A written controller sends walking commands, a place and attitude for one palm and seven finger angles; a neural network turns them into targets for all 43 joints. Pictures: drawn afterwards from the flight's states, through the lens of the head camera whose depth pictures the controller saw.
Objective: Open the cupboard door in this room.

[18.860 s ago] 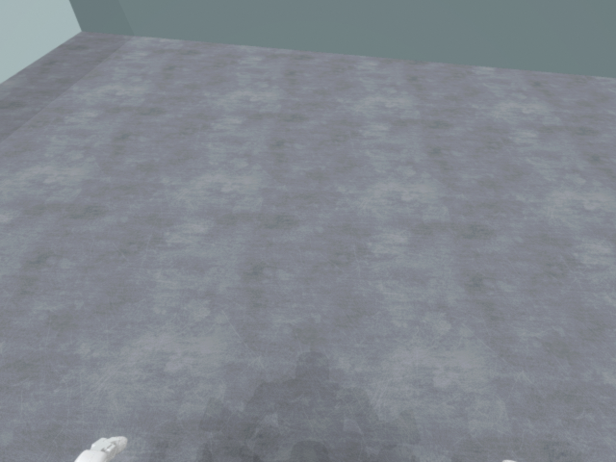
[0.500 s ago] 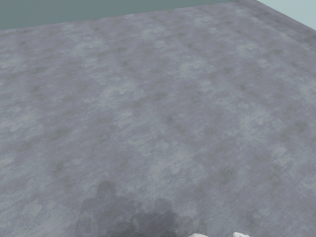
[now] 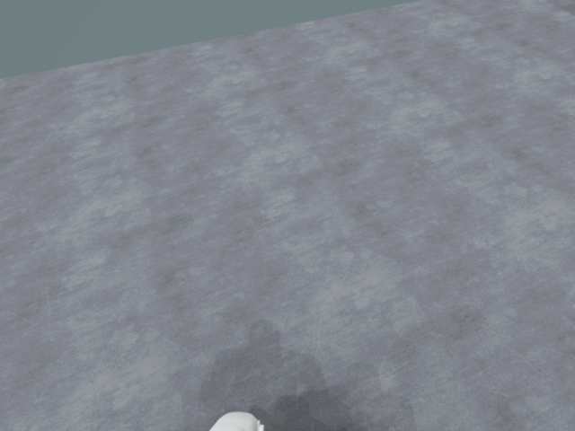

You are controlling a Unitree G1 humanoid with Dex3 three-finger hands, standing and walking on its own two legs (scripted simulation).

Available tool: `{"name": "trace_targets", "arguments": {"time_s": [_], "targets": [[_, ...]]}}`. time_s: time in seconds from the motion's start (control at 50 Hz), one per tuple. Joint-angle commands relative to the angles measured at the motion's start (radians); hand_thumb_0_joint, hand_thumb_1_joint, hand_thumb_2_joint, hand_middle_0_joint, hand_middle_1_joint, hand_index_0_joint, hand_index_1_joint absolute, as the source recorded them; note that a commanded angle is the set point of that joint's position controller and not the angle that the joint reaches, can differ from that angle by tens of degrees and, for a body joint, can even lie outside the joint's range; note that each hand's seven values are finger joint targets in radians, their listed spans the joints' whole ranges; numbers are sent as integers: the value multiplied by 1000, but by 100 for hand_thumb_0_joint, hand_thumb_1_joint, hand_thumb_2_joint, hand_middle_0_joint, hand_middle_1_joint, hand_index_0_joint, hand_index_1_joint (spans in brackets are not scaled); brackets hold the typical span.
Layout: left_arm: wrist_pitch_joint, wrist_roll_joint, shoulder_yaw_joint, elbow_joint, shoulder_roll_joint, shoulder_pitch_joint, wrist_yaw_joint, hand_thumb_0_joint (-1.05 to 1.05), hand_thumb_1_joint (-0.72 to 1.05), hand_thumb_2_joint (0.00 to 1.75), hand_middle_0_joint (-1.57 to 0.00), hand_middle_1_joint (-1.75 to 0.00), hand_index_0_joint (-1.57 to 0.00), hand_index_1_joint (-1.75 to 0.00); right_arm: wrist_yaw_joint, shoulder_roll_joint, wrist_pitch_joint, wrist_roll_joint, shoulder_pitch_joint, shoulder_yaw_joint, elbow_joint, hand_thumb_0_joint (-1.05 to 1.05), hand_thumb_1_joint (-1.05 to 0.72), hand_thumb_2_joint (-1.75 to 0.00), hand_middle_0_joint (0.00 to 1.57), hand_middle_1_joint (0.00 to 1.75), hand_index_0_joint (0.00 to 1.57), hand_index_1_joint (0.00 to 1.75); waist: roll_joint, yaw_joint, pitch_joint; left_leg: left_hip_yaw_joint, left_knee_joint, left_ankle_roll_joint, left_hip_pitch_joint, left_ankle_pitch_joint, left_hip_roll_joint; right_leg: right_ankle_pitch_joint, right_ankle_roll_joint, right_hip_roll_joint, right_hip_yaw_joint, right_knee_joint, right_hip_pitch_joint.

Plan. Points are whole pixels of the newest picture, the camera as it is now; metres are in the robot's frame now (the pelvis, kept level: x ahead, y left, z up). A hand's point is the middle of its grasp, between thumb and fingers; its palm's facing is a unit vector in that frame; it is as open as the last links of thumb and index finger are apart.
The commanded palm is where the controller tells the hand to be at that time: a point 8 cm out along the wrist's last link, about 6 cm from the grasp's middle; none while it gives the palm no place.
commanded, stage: turn or walk to find it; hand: left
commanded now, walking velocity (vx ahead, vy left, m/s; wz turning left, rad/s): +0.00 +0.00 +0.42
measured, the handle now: out of the picture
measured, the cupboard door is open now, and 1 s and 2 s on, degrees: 0 0 0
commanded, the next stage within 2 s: stand and wait in 1.54 s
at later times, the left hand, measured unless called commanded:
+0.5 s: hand out of the picture -0.03 +0.27 -0.17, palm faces +0.26 -0.93 -0.25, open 7.4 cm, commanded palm none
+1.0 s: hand out of the picture -0.08 +0.18 -0.15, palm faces +0.45 -0.85 -0.26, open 7.3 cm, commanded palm none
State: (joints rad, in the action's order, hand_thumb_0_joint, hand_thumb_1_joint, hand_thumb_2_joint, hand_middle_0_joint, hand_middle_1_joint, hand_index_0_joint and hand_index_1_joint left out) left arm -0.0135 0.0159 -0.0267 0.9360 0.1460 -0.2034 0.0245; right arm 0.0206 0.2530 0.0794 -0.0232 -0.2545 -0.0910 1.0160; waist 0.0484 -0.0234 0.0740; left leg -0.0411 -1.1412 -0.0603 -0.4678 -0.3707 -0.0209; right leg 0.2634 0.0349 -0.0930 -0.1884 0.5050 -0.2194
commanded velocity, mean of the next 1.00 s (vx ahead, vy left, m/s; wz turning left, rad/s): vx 0.00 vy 0.00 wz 0.42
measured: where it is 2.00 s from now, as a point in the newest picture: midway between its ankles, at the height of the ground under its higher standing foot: outside the picture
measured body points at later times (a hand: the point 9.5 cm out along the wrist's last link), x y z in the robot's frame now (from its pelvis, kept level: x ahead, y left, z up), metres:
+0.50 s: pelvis -0.04 +0.05 +0.00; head -0.02 +0.06 +0.45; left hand -0.04 +0.32 -0.15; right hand +0.10 -0.17 -0.14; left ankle -0.04 +0.15 -0.74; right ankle -0.02 -0.10 -0.67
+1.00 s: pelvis -0.06 -0.01 +0.00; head -0.02 -0.03 +0.45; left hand -0.10 +0.23 -0.13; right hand +0.08 -0.24 -0.17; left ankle -0.16 +0.13 -0.65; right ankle -0.02 -0.09 -0.74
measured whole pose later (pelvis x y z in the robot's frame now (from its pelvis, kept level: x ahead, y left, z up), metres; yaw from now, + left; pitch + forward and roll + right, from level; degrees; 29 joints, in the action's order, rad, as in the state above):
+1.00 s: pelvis -0.06 -0.01 +0.00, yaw +26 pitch -1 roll +2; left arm -0.01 0.02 -0.03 0.94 0.15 -0.22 0.03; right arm 0.02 0.25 0.08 -0.02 -0.23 -0.09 1.02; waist 0.04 -0.01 0.07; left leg -0.04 -1.11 -0.07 -0.46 -0.38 -0.04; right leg 0.28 0.03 -0.09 -0.21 0.50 -0.21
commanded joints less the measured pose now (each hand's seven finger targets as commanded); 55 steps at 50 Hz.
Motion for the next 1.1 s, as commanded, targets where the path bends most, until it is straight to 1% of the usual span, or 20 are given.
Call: {"name": "trace_targets", "arguments": {"time_s": [0.0,0.1,0.16,0.18,0.2,0.22,0.24,0.26,0.3,0.36,0.5,0.62,0.64,0.66,0.68,0.7,0.72,0.78,0.9,1.08], "targets": [[26,11,-62,-40,229,-73,10,0,90,90,-20,-30,-20,-30,-7,40,-25,4,82,2,-85,0,-90,-90,20,30,20,30,-218,62,-60,37,134,-15,-52,-64,-21,-271,97,-264,184,-185,130],[17,17,-77,-17,268,-97,7,0,90,90,-20,-30,-20,-30,-12,22,-44,16,107,19,-95,0,-90,-90,20,30,20,30,-257,83,-112,105,388,3,67,-111,-9,-424,115,-287,156,-103,163],[8,6,-79,-13,266,-50,4,0,90,90,-20,-30,-20,-30,-14,37,-58,15,21,18,-75,0,-90,-90,20,30,20,30,-209,22,-139,128,657,19,262,106,-2,-344,37,-256,77,12,68],[0,-3,-73,-21,239,-42,1,0,90,90,-20,-30,-20,-30,-12,78,-68,14,-18,10,-66,0,-90,-90,20,30,20,30,-88,-6,-159,58,763,37,381,221,-48,-230,-16,-209,29,132,-32],[-7,-10,-60,-50,170,-44,-4,0,90,90,-20,-30,-20,-30,-18,176,-75,3,-40,-13,-73,0,-90,-90,20,30,20,30,205,-19,-146,-267,822,133,479,448,-284,159,-92,-71,-14,327,-286],[-17,0,-39,-76,153,27,-3,0,90,90,-20,-30,-20,-30,-24,225,-64,6,-72,-20,-66,0,-90,-90,20,30,20,30,238,-44,-114,-312,845,205,411,581,-377,365,-101,-33,62,457,-323],[-27,2,-47,-69,170,42,-2,0,90,90,-20,-30,-20,-30,-28,210,-61,1,-40,-17,-69,0,-90,-90,20,30,20,30,154,-33,-82,-293,864,232,337,456,-377,337,-92,-46,118,527,-305],[-34,6,-52,-54,165,49,-2,0,90,90,-20,-30,-20,-30,-38,182,-65,0,11,-11,-75,0,-90,-90,20,30,20,30,206,-19,-56,-266,877,217,302,400,-315,279,-97,-48,149,555,-326],[-33,3,-58,-32,183,45,-13,0,90,90,-20,-30,-20,-30,-43,145,-64,-1,87,8,-99,0,-90,-90,20,30,20,30,170,10,2,-199,868,203,243,363,-241,181,-97,-32,163,595,-316],[-26,3,-55,-10,176,0,-18,0,90,90,-20,-30,-20,-30,-42,139,-73,4,86,8,-105,0,-90,-90,20,30,20,30,85,23,-44,-157,851,199,299,405,-203,123,-110,-12,156,593,-308],[-20,-3,-44,-53,154,62,-9,0,90,90,-20,-30,-20,-30,-37,151,-66,-1,29,-9,-102,0,-90,-90,20,30,20,30,85,-12,-86,-260,814,238,351,439,-218,190,-117,16,165,403,-273],[0,-11,-45,-35,157,-35,-5,0,90,90,-20,-30,-20,-30,-31,141,-57,2,69,-17,-117,0,-90,-90,20,30,20,30,97,37,-133,-284,719,193,222,458,-147,29,-96,67,132,15,6],[8,-10,-50,-28,175,-72,-1,0,90,90,-20,-30,-20,-30,-29,121,-57,7,73,-14,-122,0,-90,-90,20,30,20,30,42,56,-148,-263,667,154,142,373,-108,-57,-90,36,150,-120,126],[17,4,-63,-24,242,-98,6,0,90,90,-20,-30,-20,-30,-23,65,-57,16,62,-8,-132,0,-90,-90,20,30,20,30,-144,69,-165,-165,527,91,-26,150,-12,-27,-43,-139,315,-209,262],[19,13,-76,-35,313,-100,9,0,90,90,-20,-30,-20,-30,-23,31,-57,13,89,-1,-165,0,-90,-90,20,30,20,30,-369,83,-110,-18,304,34,-150,-179,106,-139,70,-355,535,-242,228],[14,5,-70,-52,299,-83,11,0,90,90,-20,-30,-20,-30,-22,84,-46,5,110,-14,-161,0,-90,-90,20,30,20,30,-253,81,-86,-59,132,40,-102,-202,63,-158,130,-389,500,-244,81],[19,1,-76,-62,258,-15,18,0,90,90,-20,-30,-20,-30,-22,85,-31,-1,73,-20,-138,0,-90,-90,20,30,20,30,-299,44,-63,-91,40,41,-104,-156,36,-74,122,-346,454,-267,21],[22,-1,-50,-89,197,67,7,0,90,90,-20,-30,-20,-30,-7,59,-20,-3,6,-17,-78,0,-90,-90,20,30,20,30,-182,-5,-19,-34,-89,17,-101,0,20,-111,55,-209,244,-224,1],[30,3,-52,-52,198,-49,9,0,90,90,-20,-30,-20,-30,-7,51,-20,0,53,-8,-76,0,-90,-90,20,30,20,30,-210,42,-41,0,-23,-18,-113,13,-14,-243,72,-232,189,-200,107],[16,17,-74,-6,269,-109,4,0,90,90,-20,-30,-20,-30,-13,25,-45,16,130,22,-99,0,-90,-90,20,30,20,30,-258,82,-106,113,404,5,73,-93,-3,-472,107,-280,141,-88,166]]}}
